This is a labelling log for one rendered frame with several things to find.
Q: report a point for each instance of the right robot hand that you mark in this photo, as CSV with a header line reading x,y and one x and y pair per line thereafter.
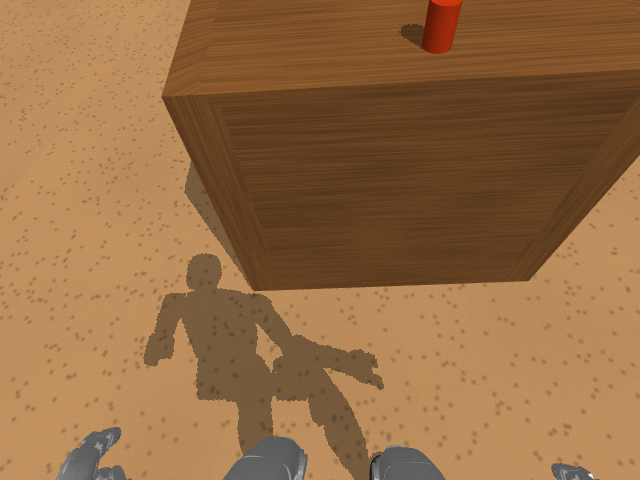
x,y
568,472

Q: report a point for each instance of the left robot hand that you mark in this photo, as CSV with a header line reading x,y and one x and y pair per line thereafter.
x,y
82,463

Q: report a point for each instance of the can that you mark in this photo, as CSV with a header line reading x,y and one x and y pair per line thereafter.
x,y
440,26

